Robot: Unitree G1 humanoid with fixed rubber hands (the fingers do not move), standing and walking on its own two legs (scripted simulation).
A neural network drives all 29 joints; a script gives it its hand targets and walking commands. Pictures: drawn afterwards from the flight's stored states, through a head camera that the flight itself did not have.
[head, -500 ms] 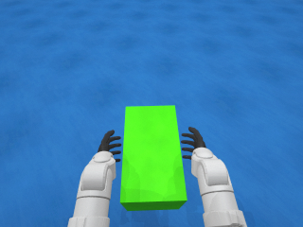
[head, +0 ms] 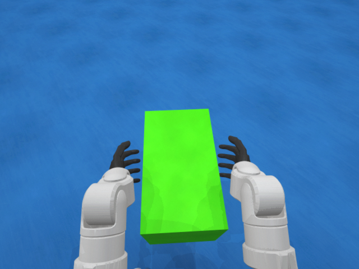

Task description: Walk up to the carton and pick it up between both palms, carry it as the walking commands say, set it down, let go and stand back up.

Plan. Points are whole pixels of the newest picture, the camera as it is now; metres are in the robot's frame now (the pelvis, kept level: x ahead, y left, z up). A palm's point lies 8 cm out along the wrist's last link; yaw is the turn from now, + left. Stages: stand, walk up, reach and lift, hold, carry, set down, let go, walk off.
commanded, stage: carry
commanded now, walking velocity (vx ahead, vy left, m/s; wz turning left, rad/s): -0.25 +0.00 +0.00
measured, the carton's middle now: (179, 175) +0.35 +0.00 +0.00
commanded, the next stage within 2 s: none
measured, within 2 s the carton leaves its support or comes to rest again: neither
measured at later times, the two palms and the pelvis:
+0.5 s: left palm (105, 225) +0.19 +0.13 +0.09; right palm (243, 210) +0.22 -0.11 +0.08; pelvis -0.09 -0.01 +0.01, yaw +3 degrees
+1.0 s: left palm out of the picture +0.03 +0.12 +0.11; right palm out of the picture +0.06 -0.12 +0.10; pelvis -0.26 -0.02 +0.01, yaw +2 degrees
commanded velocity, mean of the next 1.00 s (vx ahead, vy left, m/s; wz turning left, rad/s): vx -0.25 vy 0.00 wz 0.00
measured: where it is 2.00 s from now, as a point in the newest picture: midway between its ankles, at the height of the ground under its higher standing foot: outside the picture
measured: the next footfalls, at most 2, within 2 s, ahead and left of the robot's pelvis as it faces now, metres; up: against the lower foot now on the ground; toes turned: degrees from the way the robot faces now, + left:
right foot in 0.34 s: +0.03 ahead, -0.09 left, +0.00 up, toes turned -7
left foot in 0.64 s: -0.15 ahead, +0.13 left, +0.00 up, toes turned +8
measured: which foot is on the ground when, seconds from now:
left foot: down 0.00-0.36, up 0.38-0.62, down 0.64-0.98, up 1.00-1.00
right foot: down 0.00-0.22, up 0.24-0.32, down 0.34-0.66, up 0.68-0.96, down 0.98-1.00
